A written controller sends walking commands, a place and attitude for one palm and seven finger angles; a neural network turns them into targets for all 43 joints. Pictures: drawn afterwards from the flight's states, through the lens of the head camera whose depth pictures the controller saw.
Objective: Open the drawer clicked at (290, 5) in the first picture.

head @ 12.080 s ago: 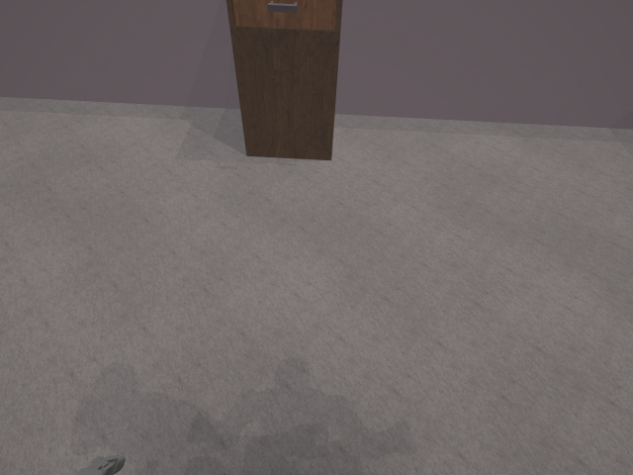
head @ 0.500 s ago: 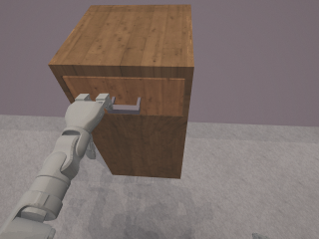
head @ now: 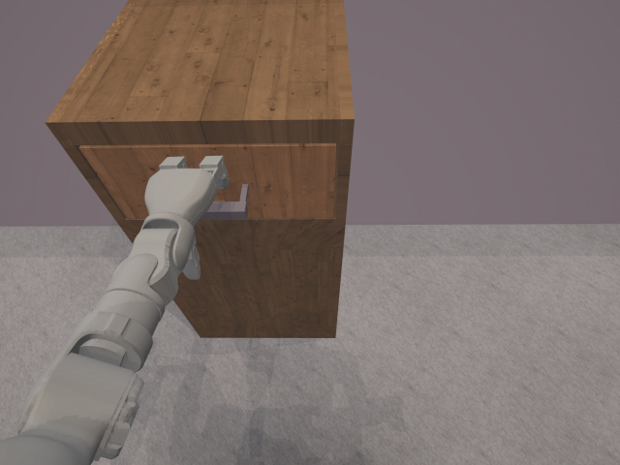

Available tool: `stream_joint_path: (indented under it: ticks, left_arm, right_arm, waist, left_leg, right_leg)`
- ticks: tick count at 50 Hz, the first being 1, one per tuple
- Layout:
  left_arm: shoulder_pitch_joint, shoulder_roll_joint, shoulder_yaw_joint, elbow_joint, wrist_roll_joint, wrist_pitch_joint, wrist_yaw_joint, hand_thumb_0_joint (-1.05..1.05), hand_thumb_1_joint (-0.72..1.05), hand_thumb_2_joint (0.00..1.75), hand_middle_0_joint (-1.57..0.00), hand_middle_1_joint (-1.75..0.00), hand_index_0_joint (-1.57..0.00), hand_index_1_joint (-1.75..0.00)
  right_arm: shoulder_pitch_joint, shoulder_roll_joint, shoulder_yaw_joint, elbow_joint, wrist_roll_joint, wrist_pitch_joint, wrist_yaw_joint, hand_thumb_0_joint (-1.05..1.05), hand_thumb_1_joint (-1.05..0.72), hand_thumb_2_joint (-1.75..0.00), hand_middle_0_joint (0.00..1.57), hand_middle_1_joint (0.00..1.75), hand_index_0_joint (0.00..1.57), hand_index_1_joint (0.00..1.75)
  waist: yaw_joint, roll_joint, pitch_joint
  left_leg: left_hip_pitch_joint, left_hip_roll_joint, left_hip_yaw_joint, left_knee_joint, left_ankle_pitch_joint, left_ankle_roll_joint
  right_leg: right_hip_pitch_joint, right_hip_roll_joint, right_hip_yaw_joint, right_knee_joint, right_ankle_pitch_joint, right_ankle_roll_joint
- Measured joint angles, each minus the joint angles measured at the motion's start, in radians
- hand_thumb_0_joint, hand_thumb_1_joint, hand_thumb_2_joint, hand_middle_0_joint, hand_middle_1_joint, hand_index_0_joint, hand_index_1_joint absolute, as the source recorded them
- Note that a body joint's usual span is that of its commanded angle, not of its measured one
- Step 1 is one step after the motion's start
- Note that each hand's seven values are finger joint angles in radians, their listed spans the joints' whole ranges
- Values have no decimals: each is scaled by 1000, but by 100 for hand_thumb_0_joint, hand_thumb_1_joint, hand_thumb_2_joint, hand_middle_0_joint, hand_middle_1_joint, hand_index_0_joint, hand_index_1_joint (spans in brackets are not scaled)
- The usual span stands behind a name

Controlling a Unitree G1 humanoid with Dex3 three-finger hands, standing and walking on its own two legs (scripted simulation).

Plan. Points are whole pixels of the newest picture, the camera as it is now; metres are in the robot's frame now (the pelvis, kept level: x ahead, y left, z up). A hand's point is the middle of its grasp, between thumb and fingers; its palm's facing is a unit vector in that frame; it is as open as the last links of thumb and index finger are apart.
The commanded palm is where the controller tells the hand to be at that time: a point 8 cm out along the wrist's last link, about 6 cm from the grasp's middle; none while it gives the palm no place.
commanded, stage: move the hooked fingers above the handle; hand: left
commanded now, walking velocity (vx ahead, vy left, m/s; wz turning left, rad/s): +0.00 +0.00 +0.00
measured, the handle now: (216, 200) +0.53 +0.17 -0.01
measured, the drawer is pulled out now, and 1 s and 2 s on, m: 0.00 0.00 0.00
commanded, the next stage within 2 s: lower the fingers behind the handle in 0.96 s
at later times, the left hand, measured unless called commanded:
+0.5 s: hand (210, 202) +0.48 +0.16 +0.04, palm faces -0.06 -0.03 -1.00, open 13.8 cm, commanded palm +0.46 +0.16 +0.10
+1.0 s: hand (210, 198) +0.48 +0.16 +0.04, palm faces -0.04 -0.04 -1.00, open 13.8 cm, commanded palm +0.47 +0.17 +0.10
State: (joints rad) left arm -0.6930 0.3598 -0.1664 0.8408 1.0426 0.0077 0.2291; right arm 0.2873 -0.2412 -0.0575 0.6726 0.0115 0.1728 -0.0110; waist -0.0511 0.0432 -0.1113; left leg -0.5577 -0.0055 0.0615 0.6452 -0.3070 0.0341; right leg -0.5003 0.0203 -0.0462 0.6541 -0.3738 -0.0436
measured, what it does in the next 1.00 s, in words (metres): stands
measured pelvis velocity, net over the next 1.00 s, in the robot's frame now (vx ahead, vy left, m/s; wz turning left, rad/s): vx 0.00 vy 0.01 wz -0.02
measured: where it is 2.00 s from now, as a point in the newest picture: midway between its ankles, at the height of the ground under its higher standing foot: outside the picture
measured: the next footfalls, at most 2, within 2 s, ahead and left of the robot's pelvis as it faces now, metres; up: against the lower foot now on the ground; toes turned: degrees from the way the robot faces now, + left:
none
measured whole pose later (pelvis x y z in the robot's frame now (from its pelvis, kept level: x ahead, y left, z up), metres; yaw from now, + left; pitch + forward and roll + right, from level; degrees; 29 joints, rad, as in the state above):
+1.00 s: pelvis +0.00 +0.01 -0.01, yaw -1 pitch +16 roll -1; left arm -0.88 0.36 -0.14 1.07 1.06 0.05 0.30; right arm 0.34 -0.24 -0.05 0.68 0.00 0.14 -0.01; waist -0.12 0.04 -0.14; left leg -0.66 0.00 0.07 0.70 -0.32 0.04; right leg -0.60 0.03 -0.04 0.69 -0.37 -0.03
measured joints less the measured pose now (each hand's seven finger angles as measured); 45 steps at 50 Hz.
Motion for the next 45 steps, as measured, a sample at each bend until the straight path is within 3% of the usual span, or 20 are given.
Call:
stream_joint_path:
  ticks: [7, 15, 30, 45]
  left_arm:
    - [-90, -4, 10, 112, 10, 26, 45, 0, -49, 30, -32, -120, -32, -120]
    - [-167, 5, 22, 201, 8, 49, 43, 0, -49, 30, -32, -120, -32, -120]
    - [-137, 11, 50, 200, 17, 18, 68, 0, -49, 30, -32, -121, -32, -120]
    - [-183, -10, 21, 228, 14, 42, 62, 0, -49, 30, -32, -120, -32, -120]
  right_arm:
    - [25, -5, -4, 20, -4, -9, 2, 1, -90, -90, 20, 30, 20, 30]
    - [69, -10, -11, 29, -9, -22, 3, 1, -90, -90, 20, 30, 20, 30]
    - [89, -3, -9, 36, -10, -32, 5, 1, -90, -90, 20, 30, 20, 30]
    - [47, -2, 1, 12, -9, -40, 4, 1, -90, -90, 20, 30, 20, 30]
  waist:
    - [-36, -1, -9]
    - [-71, 2, -18]
    - [-69, 7, -28]
    - [-67, 3, -29]
  left_leg:
    - [-44, 5, 1, 21, -5, -1]
    - [-82, 13, 6, 32, -7, 0]
    - [-87, 15, 11, 35, -7, 4]
    - [-99, 8, 5, 48, -10, 9]
  right_leg:
    - [-43, 4, 1, 17, -2, -1]
    - [-80, 12, 7, 21, 4, -1]
    - [-85, 14, 13, 17, 9, 4]
    - [-93, 7, 6, 28, 4, 9]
